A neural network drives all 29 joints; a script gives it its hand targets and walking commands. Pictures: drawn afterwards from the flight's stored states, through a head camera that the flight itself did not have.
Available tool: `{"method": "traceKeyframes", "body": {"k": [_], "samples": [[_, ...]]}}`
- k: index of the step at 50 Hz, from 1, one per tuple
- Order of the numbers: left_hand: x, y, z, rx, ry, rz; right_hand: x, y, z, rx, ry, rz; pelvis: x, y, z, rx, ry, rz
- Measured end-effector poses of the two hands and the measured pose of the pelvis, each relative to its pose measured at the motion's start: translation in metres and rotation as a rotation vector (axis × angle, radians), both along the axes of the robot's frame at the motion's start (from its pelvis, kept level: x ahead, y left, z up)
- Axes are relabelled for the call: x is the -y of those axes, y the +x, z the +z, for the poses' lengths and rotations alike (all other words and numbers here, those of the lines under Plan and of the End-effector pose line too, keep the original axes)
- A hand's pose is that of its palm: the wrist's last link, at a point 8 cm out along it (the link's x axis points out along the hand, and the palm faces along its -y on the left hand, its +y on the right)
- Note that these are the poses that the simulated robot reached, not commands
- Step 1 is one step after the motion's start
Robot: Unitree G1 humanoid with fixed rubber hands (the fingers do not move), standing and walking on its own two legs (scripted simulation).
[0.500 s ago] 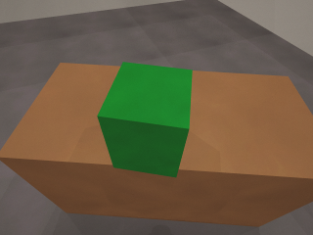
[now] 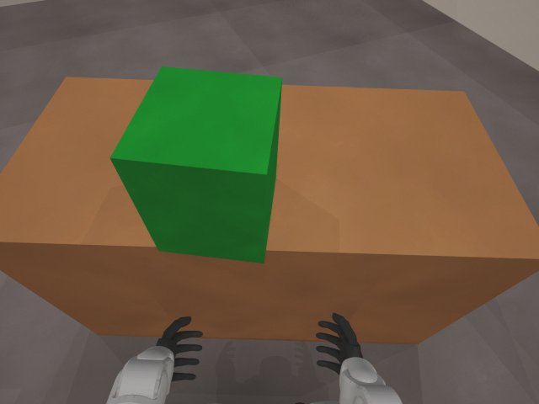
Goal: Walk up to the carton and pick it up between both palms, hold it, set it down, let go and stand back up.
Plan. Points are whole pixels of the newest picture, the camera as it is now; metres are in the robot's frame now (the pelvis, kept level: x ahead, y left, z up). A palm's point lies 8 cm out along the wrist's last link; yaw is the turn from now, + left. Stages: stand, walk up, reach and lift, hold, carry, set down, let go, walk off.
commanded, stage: reach and lift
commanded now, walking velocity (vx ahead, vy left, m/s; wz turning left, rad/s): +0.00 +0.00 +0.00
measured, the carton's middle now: (215, 170) +0.47 +0.11 +0.04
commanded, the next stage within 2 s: none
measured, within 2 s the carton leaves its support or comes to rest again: neither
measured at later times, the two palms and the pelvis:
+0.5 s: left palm out of the picture +0.12 +0.26 -0.07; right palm (368, 386) +0.15 -0.13 -0.07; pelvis +0.00 -0.02 +0.01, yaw +5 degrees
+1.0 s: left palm (77, 392) +0.14 +0.27 -0.05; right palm (369, 362) +0.17 -0.13 -0.04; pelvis +0.02 +0.02 +0.01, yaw +4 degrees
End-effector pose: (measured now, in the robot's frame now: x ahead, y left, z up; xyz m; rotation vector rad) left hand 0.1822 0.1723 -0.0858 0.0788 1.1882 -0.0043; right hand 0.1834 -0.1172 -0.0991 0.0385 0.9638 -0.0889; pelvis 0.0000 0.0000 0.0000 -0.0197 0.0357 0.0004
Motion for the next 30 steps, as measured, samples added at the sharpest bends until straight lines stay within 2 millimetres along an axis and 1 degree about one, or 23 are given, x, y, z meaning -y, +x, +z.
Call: {"method": "traceKeyframes", "body": {"k": [1,3,5,7,9,11,14,16,18,22,26,30], "samples": [[0.001,-0.01,-0.002,-0.019,0.006,0.032,-0.001,-0.005,-0.001,-0.001,-0.007,0.03,0.005,0.0,0.002,0.018,0.007,0.005],[-0.004,-0.028,-0.008,-0.053,0.024,0.096,0.001,-0.014,-0.002,-0.009,-0.019,0.089,0.014,-0.002,0.005,0.044,0.022,0.02],[-0.015,-0.042,-0.014,-0.079,0.046,0.155,0.01,-0.018,-0.003,-0.029,-0.041,0.121,0.024,-0.005,0.006,0.053,0.035,0.041],[-0.03,-0.052,-0.017,-0.092,0.068,0.204,0.023,-0.021,-0.005,-0.059,-0.072,0.122,0.032,-0.008,0.005,0.045,0.042,0.065],[-0.045,-0.056,-0.018,-0.081,0.079,0.239,0.036,-0.021,-0.005,-0.09,-0.105,0.11,0.039,-0.01,0.005,0.028,0.042,0.088],[-0.06,-0.054,-0.015,-0.043,0.081,0.26,0.047,-0.019,-0.004,-0.106,-0.13,0.094,0.042,-0.011,0.003,0.006,0.039,0.1],[-0.078,-0.045,-0.007,0.046,0.074,0.259,0.054,-0.013,0.004,-0.089,-0.143,0.073,0.044,-0.011,0.003,-0.025,0.036,0.1],[-0.085,-0.039,0.001,0.106,0.071,0.241,0.052,-0.011,0.013,-0.058,-0.132,0.058,0.043,-0.009,0.003,-0.035,0.034,0.096],[-0.089,-0.037,0.01,0.154,0.068,0.214,0.045,-0.012,0.021,-0.024,-0.106,0.039,0.04,-0.007,0.005,-0.028,0.03,0.09],[-0.09,-0.046,0.02,0.184,0.051,0.18,0.028,-0.024,0.03,0.013,-0.058,0.018,0.03,0.0,0.009,0.011,0.023,0.081],[-0.09,-0.063,0.017,0.175,0.037,0.19,0.014,-0.037,0.027,0.019,-0.049,0.037,0.019,0.002,0.009,0.037,0.022,0.081],[-0.092,-0.076,0.01,0.185,0.035,0.213,0.009,-0.038,0.026,0.042,-0.062,0.056,0.009,0.001,0.007,0.048,0.02,0.087]]}}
